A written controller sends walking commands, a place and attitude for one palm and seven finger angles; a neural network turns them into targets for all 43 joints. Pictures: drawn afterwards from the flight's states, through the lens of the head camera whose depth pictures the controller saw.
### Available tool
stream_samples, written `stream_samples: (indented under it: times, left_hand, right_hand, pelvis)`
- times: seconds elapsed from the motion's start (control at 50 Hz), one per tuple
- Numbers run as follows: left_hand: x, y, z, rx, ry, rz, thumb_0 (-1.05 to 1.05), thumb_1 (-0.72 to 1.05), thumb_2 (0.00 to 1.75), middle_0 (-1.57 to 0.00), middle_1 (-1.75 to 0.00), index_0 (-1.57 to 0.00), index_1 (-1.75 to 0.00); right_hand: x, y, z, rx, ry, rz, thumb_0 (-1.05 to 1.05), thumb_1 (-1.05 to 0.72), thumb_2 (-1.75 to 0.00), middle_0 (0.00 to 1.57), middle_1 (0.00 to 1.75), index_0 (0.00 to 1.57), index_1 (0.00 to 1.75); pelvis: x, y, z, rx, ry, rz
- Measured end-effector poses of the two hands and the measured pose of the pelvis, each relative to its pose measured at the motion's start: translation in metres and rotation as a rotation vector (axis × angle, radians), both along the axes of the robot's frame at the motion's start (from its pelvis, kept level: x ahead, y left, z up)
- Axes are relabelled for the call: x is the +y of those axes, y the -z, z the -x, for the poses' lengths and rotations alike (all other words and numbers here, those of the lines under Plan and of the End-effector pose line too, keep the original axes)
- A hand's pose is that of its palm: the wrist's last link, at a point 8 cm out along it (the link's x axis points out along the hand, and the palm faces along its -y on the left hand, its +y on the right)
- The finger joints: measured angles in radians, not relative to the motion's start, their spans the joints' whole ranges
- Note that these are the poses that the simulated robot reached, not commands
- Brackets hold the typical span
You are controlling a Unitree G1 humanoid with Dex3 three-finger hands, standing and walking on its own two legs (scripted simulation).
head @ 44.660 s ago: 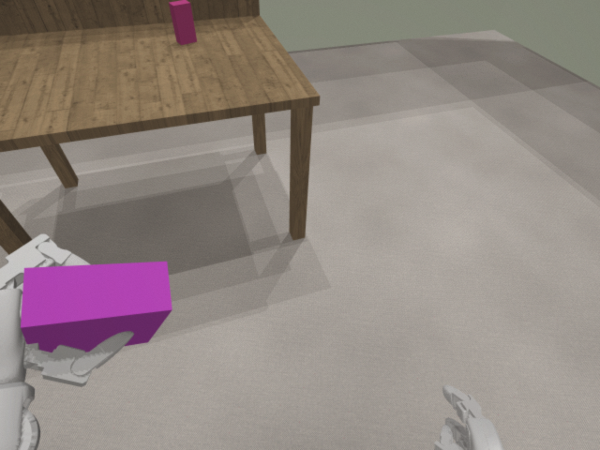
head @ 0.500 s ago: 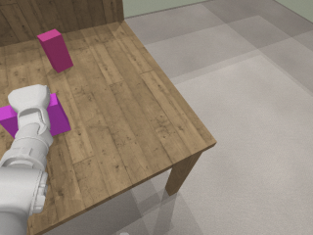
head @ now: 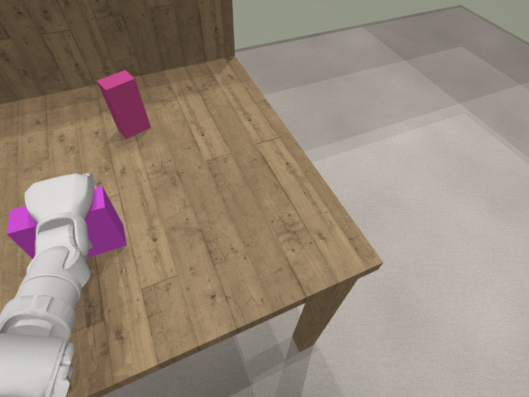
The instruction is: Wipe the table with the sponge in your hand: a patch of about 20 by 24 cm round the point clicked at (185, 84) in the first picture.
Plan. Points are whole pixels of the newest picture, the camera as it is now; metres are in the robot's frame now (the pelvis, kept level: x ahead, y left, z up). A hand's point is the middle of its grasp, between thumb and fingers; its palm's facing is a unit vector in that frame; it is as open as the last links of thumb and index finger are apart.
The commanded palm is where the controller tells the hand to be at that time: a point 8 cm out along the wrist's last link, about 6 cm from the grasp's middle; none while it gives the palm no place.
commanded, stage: wipe back along the first lane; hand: left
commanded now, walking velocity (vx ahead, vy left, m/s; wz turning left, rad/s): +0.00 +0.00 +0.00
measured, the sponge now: (77, 235) +0.37 +0.34 -0.02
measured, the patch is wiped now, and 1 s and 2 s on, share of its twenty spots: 1.00 1.00 1.00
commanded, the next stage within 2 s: lift the sponge slowly off the table in 1.44 s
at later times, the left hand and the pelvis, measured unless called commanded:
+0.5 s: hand (76, 241) +0.34 +0.31 +0.01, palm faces -0.08 +0.01 -1.00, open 9.3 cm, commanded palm +0.30 +0.29 +0.04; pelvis -0.01 +0.00 +0.00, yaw +1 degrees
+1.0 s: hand (76, 275) +0.29 +0.29 +0.01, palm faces -0.06 -0.02 -1.00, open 9.2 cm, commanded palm +0.24 +0.26 +0.04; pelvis -0.01 -0.01 +0.01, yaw +1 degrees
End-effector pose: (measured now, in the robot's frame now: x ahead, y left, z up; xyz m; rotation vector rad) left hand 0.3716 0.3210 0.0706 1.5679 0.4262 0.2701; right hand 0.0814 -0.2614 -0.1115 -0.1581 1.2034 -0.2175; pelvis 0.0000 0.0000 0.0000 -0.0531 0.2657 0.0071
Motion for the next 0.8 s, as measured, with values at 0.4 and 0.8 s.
stream_samples:
  times: [0.4, 0.8]
  left_hand:
    - [-0.013, 0.001, 0.034, -0.018, -0.002, -0.003, 0.00, -0.44, 1.13, -0.76, -1.46, -0.77, -1.49]
    - [-0.030, 0.000, 0.078, -0.044, -0.014, 0.010, 0.01, -0.43, 1.12, -0.75, -1.47, -0.76, -1.50]
  right_hand:
    - [0.019, -0.004, -0.023, -0.087, -0.055, -0.026, 0.01, -0.90, -0.90, 0.20, 0.30, 0.21, 0.30]
    - [0.019, -0.017, -0.063, -0.213, -0.097, -0.052, 0.01, -0.90, -0.90, 0.20, 0.30, 0.20, 0.30]
  pelvis:
    - [0.004, -0.001, 0.013, -0.045, -0.016, -0.005]
    - [-0.003, -0.004, 0.007, -0.099, -0.014, -0.016]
